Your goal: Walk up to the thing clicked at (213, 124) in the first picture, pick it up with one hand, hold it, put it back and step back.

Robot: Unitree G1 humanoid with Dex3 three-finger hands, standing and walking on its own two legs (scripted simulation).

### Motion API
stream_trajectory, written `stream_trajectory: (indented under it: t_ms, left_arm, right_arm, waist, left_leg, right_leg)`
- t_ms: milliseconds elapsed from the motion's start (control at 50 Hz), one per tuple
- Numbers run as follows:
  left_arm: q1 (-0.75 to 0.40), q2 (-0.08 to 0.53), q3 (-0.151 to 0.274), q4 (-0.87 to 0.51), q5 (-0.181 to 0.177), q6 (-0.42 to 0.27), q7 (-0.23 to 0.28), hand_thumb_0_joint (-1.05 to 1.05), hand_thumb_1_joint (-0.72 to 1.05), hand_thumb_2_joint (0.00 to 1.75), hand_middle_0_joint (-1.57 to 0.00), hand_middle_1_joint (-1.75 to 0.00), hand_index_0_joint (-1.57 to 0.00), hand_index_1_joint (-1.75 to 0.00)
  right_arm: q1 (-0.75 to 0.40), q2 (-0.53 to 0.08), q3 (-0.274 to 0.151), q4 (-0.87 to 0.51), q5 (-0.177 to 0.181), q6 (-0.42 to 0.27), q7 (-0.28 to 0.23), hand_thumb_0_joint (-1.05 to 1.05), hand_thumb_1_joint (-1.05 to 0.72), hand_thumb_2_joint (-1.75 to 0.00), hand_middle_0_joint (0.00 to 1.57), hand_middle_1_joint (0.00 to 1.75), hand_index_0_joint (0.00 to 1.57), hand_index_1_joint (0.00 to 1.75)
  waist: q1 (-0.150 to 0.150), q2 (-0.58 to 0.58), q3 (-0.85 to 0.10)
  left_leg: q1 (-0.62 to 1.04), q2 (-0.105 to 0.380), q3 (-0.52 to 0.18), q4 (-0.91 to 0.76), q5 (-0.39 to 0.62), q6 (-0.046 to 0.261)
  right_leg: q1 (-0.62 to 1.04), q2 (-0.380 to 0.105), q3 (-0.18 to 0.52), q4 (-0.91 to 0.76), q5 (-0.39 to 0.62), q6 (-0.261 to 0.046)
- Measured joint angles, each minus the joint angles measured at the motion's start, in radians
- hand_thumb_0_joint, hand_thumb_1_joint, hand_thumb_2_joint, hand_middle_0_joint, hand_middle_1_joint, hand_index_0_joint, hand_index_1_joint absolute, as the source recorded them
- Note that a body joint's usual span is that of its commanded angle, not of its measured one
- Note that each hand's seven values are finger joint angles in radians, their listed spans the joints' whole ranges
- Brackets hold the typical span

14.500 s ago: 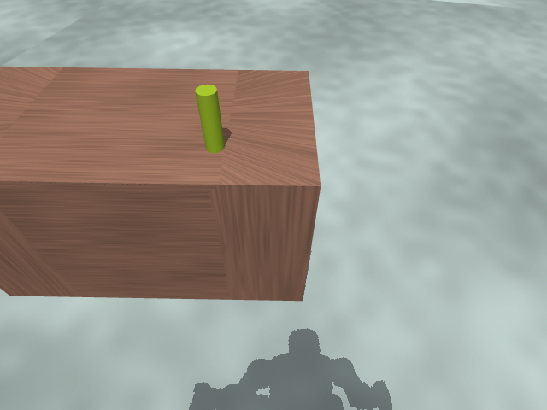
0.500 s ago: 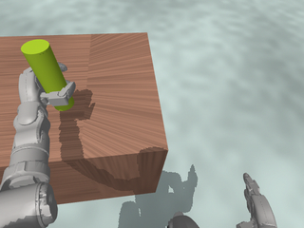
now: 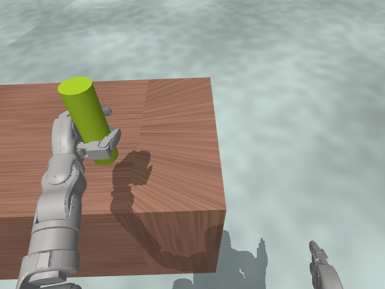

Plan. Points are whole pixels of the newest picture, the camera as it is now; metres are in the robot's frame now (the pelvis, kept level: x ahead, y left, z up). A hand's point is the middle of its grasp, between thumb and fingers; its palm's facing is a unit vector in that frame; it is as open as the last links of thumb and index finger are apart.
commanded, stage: lift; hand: left
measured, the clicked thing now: (92, 125) +0.39 +0.19 +0.17
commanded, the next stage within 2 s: hold in 0.48 s
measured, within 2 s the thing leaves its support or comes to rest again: neither
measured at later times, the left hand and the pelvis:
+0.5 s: hand (90, 141) +0.34 +0.17 +0.18, palm faces +0.16 -0.99 -0.02, open 7.4 cm; pelvis -0.01 +0.00 +0.01, yaw +1 degrees
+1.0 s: hand (81, 141) +0.32 +0.18 +0.20, palm faces +0.14 -0.99 -0.01, open 7.4 cm; pelvis -0.01 +0.00 +0.02, yaw +1 degrees
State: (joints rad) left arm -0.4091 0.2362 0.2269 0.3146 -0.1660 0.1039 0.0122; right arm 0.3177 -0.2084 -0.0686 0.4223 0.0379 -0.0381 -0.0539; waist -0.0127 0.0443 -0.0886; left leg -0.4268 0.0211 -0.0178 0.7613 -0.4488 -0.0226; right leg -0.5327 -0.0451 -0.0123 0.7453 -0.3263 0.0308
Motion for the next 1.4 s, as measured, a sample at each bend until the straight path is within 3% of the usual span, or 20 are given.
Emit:
stream_trajectory:
  t_ms: [220, 440, 1080, 1400]
  left_arm:
    - [0.083, -0.009, -0.004, -0.163, -0.013, 0.109, -0.002, 0.03, -0.12, 1.21, -0.91, -1.14, -0.88, -1.13]
    - [0.127, -0.016, -0.005, -0.267, -0.026, 0.196, -0.008, 0.03, -0.12, 1.21, -0.91, -1.14, -0.88, -1.13]
    - [0.201, -0.041, -0.003, -0.466, -0.045, 0.333, -0.019, 0.03, -0.12, 1.21, -0.91, -1.14, -0.88, -1.13]
    - [0.237, -0.043, -0.002, -0.504, -0.044, 0.346, -0.011, 0.03, -0.12, 1.21, -0.91, -1.14, -0.88, -1.12]
  right_arm:
    - [-0.027, 0.005, 0.006, 0.089, 0.000, -0.064, -0.017, -0.01, 0.55, -0.04, 0.06, 0.05, 0.06, 0.05]
    - [-0.066, -0.005, -0.018, 0.195, -0.001, -0.124, -0.028, -0.01, 0.55, -0.05, 0.06, 0.05, 0.06, 0.05]
    - [-0.072, 0.009, -0.026, 0.243, -0.005, -0.196, -0.003, -0.01, 0.52, -0.05, 0.06, 0.05, 0.06, 0.05]
    - [-0.097, 0.002, -0.033, 0.272, -0.009, -0.207, -0.013, -0.01, 0.52, -0.05, 0.06, 0.05, 0.06, 0.05]
  waist:
    - [0.007, 0.006, 0.020]
    - [0.014, 0.010, 0.027]
    - [0.026, 0.023, 0.033]
    - [0.025, 0.021, 0.043]
  left_leg:
    - [0.073, -0.001, -0.007, -0.058, 0.035, -0.004]
    - [0.119, -0.005, -0.010, -0.096, 0.055, -0.002]
    - [0.177, -0.010, -0.011, -0.142, 0.072, 0.006]
    - [0.183, -0.009, -0.018, -0.153, 0.080, 0.002]
  right_leg:
    - [0.073, -0.002, -0.009, -0.048, 0.025, -0.005]
    - [0.121, -0.005, -0.013, -0.085, 0.042, -0.004]
    - [0.189, -0.010, -0.016, -0.145, 0.065, 0.005]
    - [0.195, -0.010, -0.023, -0.150, 0.067, 0.001]
